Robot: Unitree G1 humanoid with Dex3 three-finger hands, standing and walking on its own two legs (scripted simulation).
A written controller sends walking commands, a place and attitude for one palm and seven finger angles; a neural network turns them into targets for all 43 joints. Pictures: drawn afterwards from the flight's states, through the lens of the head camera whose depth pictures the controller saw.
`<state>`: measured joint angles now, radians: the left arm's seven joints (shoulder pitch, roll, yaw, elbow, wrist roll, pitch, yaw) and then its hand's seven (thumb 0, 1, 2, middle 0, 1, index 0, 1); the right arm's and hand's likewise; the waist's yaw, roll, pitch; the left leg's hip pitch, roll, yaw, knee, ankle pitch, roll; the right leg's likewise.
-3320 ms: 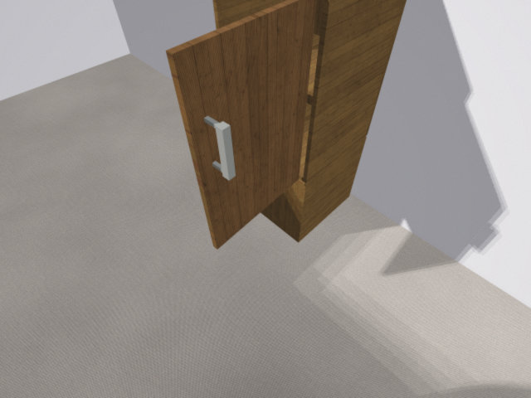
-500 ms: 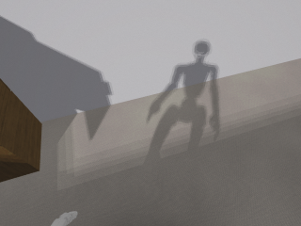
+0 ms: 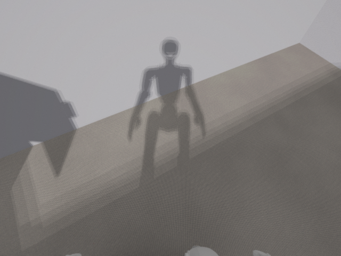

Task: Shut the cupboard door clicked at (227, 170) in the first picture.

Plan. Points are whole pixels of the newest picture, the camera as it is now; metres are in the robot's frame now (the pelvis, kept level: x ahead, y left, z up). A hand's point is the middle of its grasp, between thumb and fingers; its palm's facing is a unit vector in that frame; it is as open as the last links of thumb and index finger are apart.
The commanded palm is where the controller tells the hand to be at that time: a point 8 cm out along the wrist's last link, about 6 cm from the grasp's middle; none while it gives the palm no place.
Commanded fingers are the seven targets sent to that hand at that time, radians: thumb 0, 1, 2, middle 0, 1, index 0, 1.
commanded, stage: walk around to get in front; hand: left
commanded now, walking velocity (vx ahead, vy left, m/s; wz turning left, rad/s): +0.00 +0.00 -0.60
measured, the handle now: out of the picture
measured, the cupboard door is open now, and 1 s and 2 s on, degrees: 93 93 93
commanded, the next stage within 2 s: walk to a spot facing it in 1.76 s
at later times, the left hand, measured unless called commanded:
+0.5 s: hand (130, 243) +0.16 +0.11 -0.16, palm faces -0.31 -0.92 -0.26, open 7.4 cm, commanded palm none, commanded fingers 0.00 0.90 0.90 -0.20 -0.30 -0.20 -0.30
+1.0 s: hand (179, 188) +0.33 -0.01 -0.16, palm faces -0.63 -0.76 -0.16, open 7.4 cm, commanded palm none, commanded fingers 0.00 0.90 0.90 -0.20 -0.30 -0.20 -0.30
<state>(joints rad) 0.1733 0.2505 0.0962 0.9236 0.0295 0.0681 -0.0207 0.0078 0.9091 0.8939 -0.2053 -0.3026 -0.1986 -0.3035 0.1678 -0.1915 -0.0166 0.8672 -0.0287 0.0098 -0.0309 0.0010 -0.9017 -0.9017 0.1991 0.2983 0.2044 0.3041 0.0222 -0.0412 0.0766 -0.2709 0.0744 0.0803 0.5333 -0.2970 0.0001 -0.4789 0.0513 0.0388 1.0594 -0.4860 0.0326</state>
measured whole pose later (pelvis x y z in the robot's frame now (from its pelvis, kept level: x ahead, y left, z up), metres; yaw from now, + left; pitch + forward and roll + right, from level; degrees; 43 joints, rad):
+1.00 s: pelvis +0.11 -0.09 +0.00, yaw -37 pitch +2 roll -2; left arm 0.10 0.24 0.08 0.93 0.04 0.05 -0.07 0.01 0.91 0.90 -0.20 -0.30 -0.19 -0.30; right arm 0.44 -0.18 -0.02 0.99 -0.04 -0.04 -0.02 0.00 -0.90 -0.90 0.20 0.30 0.20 0.30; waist -0.04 -0.01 0.08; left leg 0.00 0.14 0.28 0.37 -0.37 -0.05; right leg -0.60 -0.07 -0.09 0.88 -0.24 0.00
